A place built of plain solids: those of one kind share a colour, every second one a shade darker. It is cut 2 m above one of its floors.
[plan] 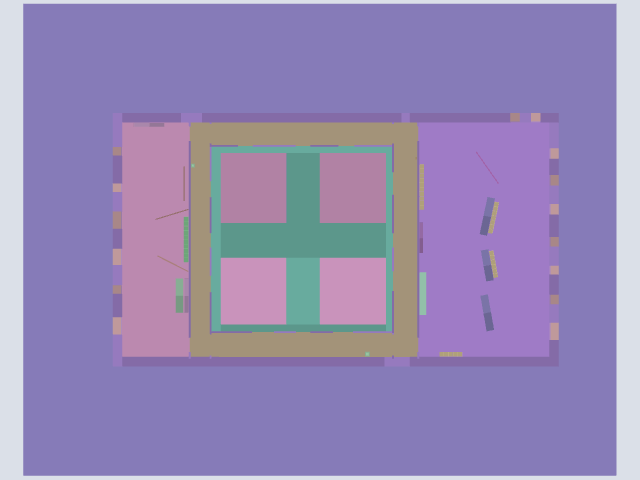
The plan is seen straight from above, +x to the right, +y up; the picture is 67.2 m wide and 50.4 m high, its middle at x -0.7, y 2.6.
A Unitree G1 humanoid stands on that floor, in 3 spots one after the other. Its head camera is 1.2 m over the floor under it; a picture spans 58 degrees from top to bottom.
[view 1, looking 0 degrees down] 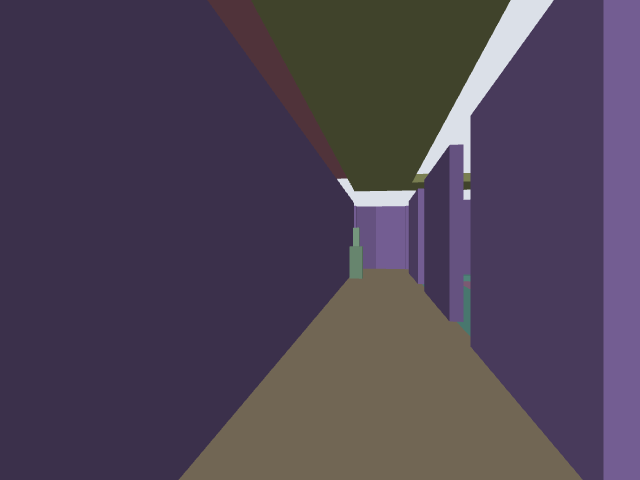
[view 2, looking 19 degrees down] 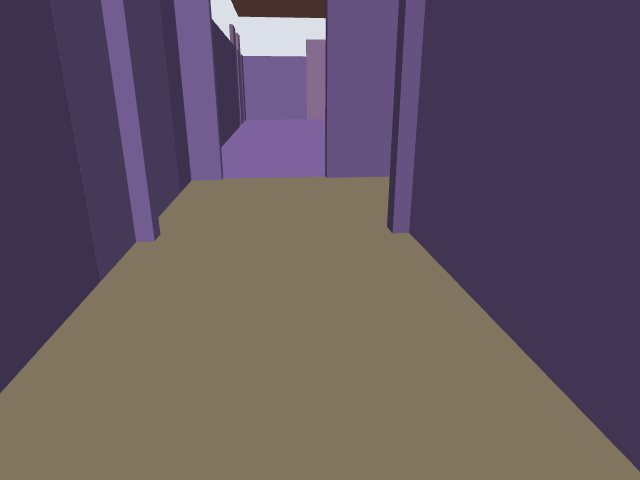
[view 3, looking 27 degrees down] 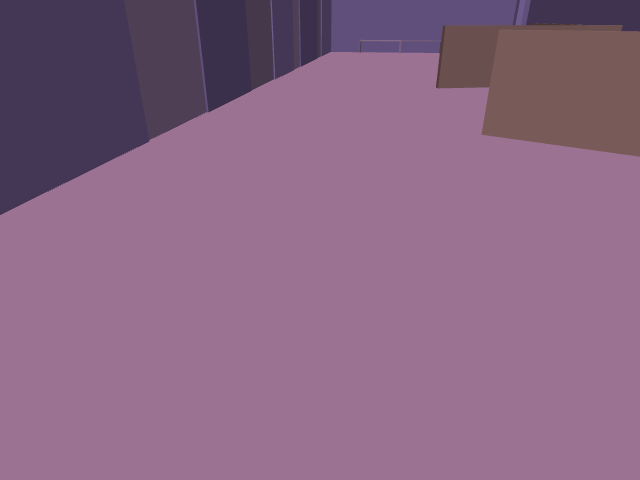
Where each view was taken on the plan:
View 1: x -13.28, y -3.27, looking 98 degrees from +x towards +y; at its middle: wall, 7.20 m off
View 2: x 3.29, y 13.76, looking -6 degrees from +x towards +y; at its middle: floor_corr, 3.69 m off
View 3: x -18.85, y -4.42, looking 99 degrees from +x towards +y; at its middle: floor_breakhall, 2.64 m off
